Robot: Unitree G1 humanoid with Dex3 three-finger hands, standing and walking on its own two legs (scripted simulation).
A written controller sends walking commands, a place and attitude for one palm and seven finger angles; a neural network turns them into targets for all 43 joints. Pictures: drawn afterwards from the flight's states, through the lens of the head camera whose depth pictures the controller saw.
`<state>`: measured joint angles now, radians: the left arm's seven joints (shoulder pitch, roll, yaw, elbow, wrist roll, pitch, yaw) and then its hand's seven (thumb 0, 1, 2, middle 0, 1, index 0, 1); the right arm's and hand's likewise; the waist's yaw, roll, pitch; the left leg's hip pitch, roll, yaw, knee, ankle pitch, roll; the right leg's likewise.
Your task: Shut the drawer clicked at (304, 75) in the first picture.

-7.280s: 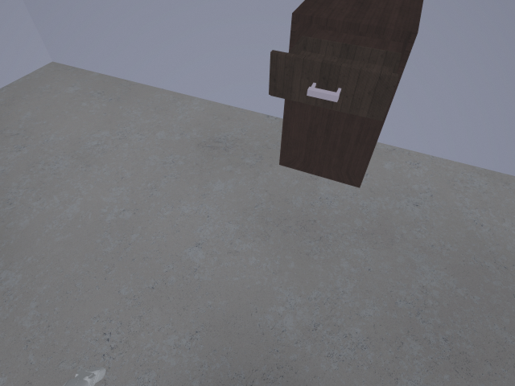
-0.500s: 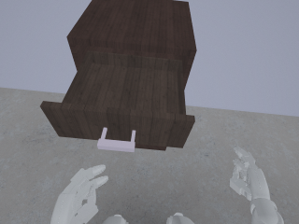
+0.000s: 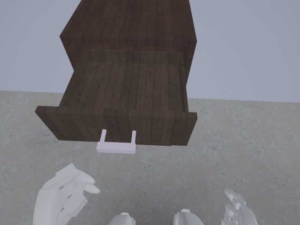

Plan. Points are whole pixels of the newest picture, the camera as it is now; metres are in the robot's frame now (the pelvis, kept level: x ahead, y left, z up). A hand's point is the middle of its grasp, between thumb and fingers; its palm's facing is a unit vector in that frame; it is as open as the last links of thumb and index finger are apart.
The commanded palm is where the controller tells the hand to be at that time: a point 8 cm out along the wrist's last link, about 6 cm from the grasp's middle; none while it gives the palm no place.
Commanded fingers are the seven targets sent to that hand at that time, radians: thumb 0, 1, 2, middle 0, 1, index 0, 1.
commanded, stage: raise the hand and make a fist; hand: left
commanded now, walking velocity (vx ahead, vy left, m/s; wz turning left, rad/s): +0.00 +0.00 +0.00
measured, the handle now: (117, 140) +0.34 +0.12 +0.00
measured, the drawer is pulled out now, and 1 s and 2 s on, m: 0.30 0.30 0.30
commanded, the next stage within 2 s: bring the fist close to the handle in 0.96 s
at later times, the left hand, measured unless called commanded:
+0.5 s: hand (100, 199) +0.17 +0.11 +0.10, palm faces -0.01 -1.00 +0.02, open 3.2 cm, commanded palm +0.12 +0.17 +0.10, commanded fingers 0.00 0.90 0.90 -1.40 -1.60 -1.40 -1.60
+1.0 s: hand (92, 202) +0.16 +0.12 +0.11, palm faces +0.07 -1.00 -0.02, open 3.3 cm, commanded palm +0.12 +0.16 +0.11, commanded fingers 0.00 0.90 0.90 -1.40 -1.60 -1.40 -1.60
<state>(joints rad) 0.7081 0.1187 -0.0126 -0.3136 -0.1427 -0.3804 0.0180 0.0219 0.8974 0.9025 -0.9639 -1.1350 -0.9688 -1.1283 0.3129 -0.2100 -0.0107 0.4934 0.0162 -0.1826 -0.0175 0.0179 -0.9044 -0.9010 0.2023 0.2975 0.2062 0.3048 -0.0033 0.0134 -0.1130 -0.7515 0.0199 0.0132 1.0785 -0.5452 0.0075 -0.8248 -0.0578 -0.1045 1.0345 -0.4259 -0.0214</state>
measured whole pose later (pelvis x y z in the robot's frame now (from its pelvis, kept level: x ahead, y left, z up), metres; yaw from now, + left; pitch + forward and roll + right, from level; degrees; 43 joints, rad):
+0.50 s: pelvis +0.02 +0.00 +0.01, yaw +1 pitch +11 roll -2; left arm 0.83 0.12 -0.17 -0.49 -0.07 -0.32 -0.09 0.02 0.90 0.90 -1.37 -1.58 -1.38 -1.57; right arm 0.23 -0.19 0.03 0.37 0.03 -0.15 0.01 0.01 -0.90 -0.90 0.20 0.30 0.21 0.30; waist 0.02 0.04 -0.12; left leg -0.67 0.01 -0.01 1.05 -0.57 0.01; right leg -0.73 -0.06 -0.13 1.00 -0.46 -0.01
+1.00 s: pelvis +0.02 +0.00 +0.01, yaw +1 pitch +10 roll -1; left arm 0.87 0.13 -0.12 -0.51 -0.11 -0.32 -0.02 0.02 0.90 0.90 -1.40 -1.60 -1.40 -1.60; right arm 0.28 -0.20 0.00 0.38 0.04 -0.15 -0.01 0.02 -0.91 -0.90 0.20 0.30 0.20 0.30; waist 0.01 0.05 -0.13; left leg -0.66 0.02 0.00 1.05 -0.57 0.00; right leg -0.73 -0.05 -0.12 1.02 -0.46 -0.02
